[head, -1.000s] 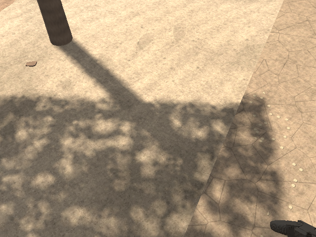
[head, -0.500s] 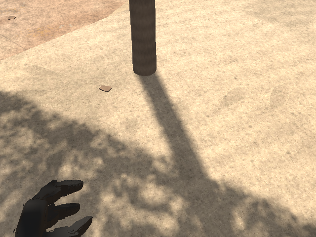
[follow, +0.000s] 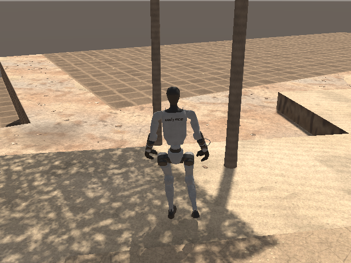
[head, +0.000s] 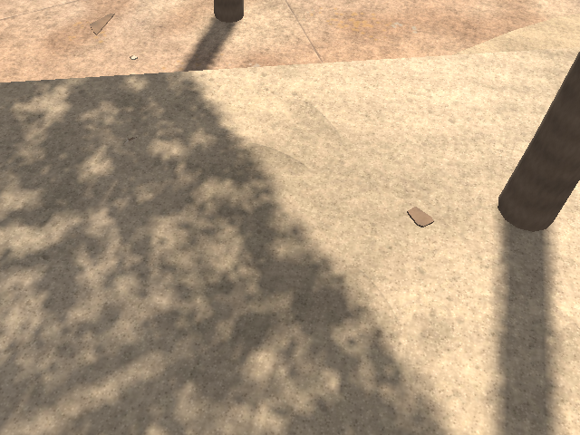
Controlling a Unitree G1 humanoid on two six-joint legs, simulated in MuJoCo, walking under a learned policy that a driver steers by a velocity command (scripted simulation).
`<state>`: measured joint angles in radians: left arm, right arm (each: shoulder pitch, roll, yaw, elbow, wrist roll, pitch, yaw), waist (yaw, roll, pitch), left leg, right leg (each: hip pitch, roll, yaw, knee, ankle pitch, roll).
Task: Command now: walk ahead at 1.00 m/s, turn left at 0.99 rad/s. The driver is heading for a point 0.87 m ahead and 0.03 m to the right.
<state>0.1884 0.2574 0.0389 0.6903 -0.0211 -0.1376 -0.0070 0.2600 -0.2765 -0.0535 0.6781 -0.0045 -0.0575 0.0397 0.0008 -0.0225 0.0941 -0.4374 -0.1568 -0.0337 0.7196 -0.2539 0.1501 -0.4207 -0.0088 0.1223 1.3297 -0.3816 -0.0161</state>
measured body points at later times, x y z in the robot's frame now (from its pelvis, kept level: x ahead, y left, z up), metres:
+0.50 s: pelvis +0.33 -0.08 +0.02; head +0.37 -0.06 +0.47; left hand +0.36 +0.19 -0.10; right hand +0.57 -0.29 -0.07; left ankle +0.33 +0.04 -0.66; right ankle +0.43 -0.19 -0.71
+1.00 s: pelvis +0.50 -0.07 +0.03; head +0.49 -0.07 +0.48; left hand +0.60 +0.23 -0.05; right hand +0.62 -0.33 -0.08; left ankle +0.40 +0.06 -0.71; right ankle +0.62 -0.18 -0.70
